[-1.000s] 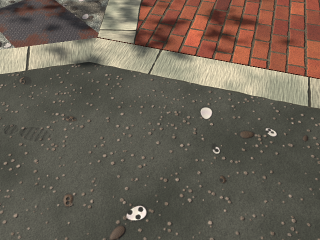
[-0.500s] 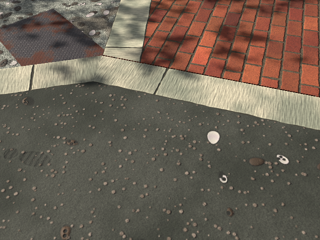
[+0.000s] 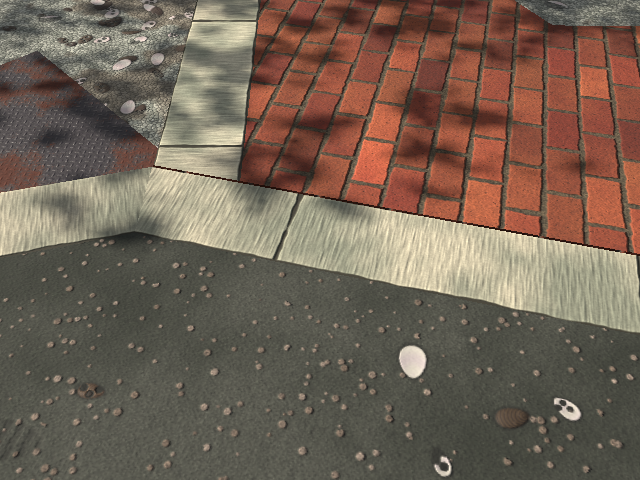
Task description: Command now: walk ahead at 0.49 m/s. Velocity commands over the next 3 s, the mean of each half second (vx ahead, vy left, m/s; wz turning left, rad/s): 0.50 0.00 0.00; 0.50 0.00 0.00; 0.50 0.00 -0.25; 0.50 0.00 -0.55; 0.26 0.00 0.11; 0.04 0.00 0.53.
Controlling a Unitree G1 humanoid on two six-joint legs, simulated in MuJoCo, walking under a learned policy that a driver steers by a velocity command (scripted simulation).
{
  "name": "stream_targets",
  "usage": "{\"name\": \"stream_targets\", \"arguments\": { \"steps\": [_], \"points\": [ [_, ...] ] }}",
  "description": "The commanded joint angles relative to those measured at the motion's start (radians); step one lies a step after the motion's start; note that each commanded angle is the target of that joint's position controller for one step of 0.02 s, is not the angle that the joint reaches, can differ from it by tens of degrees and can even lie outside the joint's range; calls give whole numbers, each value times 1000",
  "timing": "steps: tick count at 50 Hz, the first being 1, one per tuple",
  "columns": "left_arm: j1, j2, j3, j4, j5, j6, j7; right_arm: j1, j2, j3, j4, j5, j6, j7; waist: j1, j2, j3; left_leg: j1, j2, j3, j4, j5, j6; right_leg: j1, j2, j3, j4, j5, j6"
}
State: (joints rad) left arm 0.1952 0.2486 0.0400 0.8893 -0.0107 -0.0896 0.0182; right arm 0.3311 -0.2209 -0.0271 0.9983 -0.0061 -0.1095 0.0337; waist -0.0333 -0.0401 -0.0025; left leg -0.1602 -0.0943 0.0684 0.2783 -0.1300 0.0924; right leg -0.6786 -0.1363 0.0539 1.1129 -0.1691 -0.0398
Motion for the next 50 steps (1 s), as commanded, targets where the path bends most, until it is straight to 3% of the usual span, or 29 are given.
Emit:
{"name": "stream_targets", "arguments": {
  "steps": [1,5,10,12,13,14,15,16,17,18,19,20,21,23,25,28,32,37,40,41,42,43,44,45,46,47,48,50],
  "points": [
    [19,47,14,-43,10,0,4,-33,-139,-23,-56,3,-14,-22,40,70,60,-85,285,-210,-194,74,164,-33,-35,5,-150,162,25],
    [-135,29,6,-83,0,-11,-10,45,-162,-27,-39,18,-2,-34,-16,78,63,1,270,-162,-180,86,123,5,13,-37,-417,285,34],
    [-250,40,1,-132,-12,-22,-42,112,-171,-34,-7,25,21,-38,-47,93,92,159,332,-176,-104,80,111,1,41,-42,-560,187,11],
    [-221,63,8,-136,-12,-30,-52,99,-185,-40,-7,27,31,-40,-17,108,74,197,354,-186,-47,151,95,68,60,-53,-599,107,-17],
    [-160,84,19,-124,-11,-34,-53,76,-193,-42,-12,26,36,-40,23,120,40,196,345,-174,21,286,81,166,87,-76,-618,81,-35],
    [-23,121,41,-82,-10,-36,-50,57,-180,-37,-18,21,41,-40,92,112,-39,172,296,-131,182,450,58,346,123,-104,-637,78,-61],
    [184,195,68,-31,-2,-38,-41,48,-142,-20,-41,7,40,-39,170,55,-188,14,236,-77,461,387,21,651,23,7,-607,100,-120],
    [312,309,96,-4,14,-29,-39,157,-21,17,-57,3,17,-28,145,-200,-335,-415,60,-18,870,-37,-59,1059,-229,456,-671,-15,-280],
    [321,225,72,-1,11,-28,-43,154,-66,9,-39,22,-11,-23,153,-210,-399,-555,45,-177,1029,-415,-47,1095,-275,699,-809,-96,-309],
    [223,165,51,-17,5,-30,-42,58,-159,-16,-67,49,-26,-19,133,-145,-238,-641,110,-187,1082,-357,-25,965,-241,548,-816,-97,-247],
    [121,127,38,-42,3,-27,-42,-10,-166,-18,-86,50,-28,-23,102,-71,-151,-618,169,-156,1048,-256,-19,811,-199,396,-834,-20,-211],
    [54,94,27,-52,7,-26,-47,-44,-152,-23,-90,36,-21,-30,73,-17,-82,-576,203,-139,980,-185,-24,673,-153,294,-874,50,-192],
    [26,70,19,-52,13,-28,-52,-33,-137,-29,-88,26,-6,-36,39,-31,-51,-512,233,-143,918,-136,-28,583,-112,217,-910,89,-172],
    [46,69,20,-28,16,-33,-56,5,-90,-25,-76,22,20,-38,13,-42,-31,-451,237,-126,875,-92,-40,506,-79,141,-953,166,-179],
    [84,99,27,-4,17,-36,-48,-30,-91,-30,-93,17,30,-41,7,-25,-4,-499,242,-121,812,-29,-55,504,-76,96,-974,251,-191],
    [134,111,29,18,14,-26,-30,-151,-87,-33,-135,10,29,-41,32,-14,23,-580,242,-118,638,104,-73,549,-74,59,-988,286,-183],
    [188,128,31,41,4,-19,-16,-293,-68,-26,-173,16,21,-28,75,-19,56,-540,207,-83,407,244,-73,577,-55,11,-1009,220,-158],
    [255,136,39,87,-5,0,-9,-413,-74,-20,-221,26,10,-3,103,-20,102,-569,187,-83,280,186,-47,727,-114,16,-959,217,-151],
    [232,153,48,90,-8,13,-3,-381,-101,-29,-226,27,-1,11,64,-36,71,-467,157,-59,240,79,-11,778,-135,14,-876,368,-128],
    [210,163,51,86,-7,18,-3,-315,-124,-41,-210,26,-3,10,24,-51,27,-353,123,-30,232,56,5,772,-122,0,-801,530,-116],
    [191,151,46,81,-3,24,-3,-171,-160,-64,-164,24,-3,5,-48,-43,-55,-157,86,-1,219,62,29,733,-74,-37,-635,660,-93],
    [188,122,31,62,8,24,-4,21,-225,-88,-115,17,-2,-4,-117,12,-191,151,185,-113,252,84,81,556,-17,-76,-367,528,-59],
    [307,0,-5,51,13,4,-17,145,-326,-113,-90,1,5,-9,-82,261,-342,548,444,-578,183,-56,246,135,161,-100,49,29,18],
    [294,31,-1,68,-3,-25,-23,142,-251,-88,-89,9,6,-6,-88,283,-405,583,492,-821,34,-133,270,-3,190,58,209,-392,9],
    [197,118,22,38,-31,-41,-27,50,-198,-71,-101,18,3,-7,-74,225,-245,454,458,-675,22,-150,208,-93,125,67,263,-345,-12],
    [124,129,24,18,-35,-46,-22,-45,-161,-59,-126,18,4,-8,-45,146,-149,291,421,-528,3,-88,171,-80,65,34,224,-244,-21],
    [87,121,30,12,-21,-40,-13,-110,-128,-48,-134,10,2,-4,-12,90,-77,139,379,-426,-33,-13,149,-34,27,15,155,-171,-19],
    [126,81,36,21,-9,-10,-6,-139,-92,-37,-124,-4,-3,3,43,127,-41,-10,322,-315,-97,40,128,83,-12,19,67,-97,-17]
  ]
}}
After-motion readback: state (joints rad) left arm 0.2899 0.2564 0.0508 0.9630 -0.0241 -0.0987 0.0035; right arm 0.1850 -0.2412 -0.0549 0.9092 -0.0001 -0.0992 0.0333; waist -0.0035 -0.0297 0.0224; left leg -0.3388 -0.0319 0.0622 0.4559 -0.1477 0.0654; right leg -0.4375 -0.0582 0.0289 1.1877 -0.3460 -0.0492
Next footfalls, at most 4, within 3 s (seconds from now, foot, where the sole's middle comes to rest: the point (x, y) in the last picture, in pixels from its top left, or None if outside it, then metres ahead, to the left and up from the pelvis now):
0.30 right None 0.34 -0.17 -0.78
0.86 left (288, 422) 0.65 0.07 -0.78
1.44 right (383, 306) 0.96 -0.17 -0.78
1.92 left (330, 218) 1.28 -0.05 -0.78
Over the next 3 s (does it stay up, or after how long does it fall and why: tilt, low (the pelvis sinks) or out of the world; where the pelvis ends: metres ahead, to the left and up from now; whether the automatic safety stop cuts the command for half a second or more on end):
stays up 1.30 -0.15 0.00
